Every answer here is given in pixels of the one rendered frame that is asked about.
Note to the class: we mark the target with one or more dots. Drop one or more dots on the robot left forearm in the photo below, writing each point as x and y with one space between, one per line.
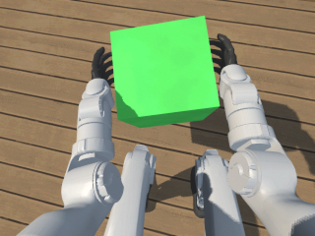
94 126

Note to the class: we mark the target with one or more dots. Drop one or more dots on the left robot shin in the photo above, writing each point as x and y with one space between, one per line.
130 154

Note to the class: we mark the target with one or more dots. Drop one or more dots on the robot right hand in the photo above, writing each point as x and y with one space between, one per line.
226 53

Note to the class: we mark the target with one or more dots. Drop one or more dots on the robot left hand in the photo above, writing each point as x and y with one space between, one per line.
99 67

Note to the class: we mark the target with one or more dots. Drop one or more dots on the robot right thigh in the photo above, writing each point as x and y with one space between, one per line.
221 210

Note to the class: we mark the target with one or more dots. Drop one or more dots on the carton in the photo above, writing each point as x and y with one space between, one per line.
164 73

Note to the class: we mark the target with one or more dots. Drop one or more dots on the robot right forearm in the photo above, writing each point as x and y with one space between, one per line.
244 112

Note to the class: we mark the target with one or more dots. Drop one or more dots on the right robot upper arm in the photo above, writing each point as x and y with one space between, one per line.
266 181

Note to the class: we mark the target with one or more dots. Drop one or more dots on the left robot upper arm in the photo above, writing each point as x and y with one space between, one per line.
88 193

